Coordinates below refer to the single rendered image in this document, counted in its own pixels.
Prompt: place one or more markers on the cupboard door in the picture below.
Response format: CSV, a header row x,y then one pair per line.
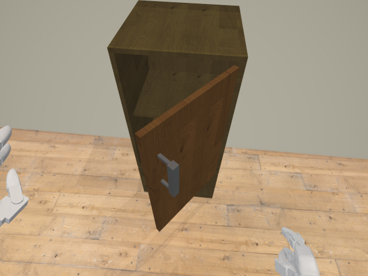
x,y
190,133

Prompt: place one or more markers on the right robot hand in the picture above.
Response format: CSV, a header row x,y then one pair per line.
x,y
301,261

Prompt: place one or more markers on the handle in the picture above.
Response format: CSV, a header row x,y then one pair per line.
x,y
173,175

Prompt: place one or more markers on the left robot hand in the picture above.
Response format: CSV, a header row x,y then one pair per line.
x,y
12,205

